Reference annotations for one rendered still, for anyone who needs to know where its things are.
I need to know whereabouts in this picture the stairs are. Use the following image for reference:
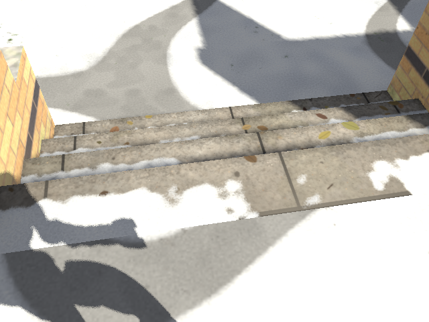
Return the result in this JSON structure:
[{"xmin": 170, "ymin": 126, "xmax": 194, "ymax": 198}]
[{"xmin": 21, "ymin": 91, "xmax": 429, "ymax": 184}]

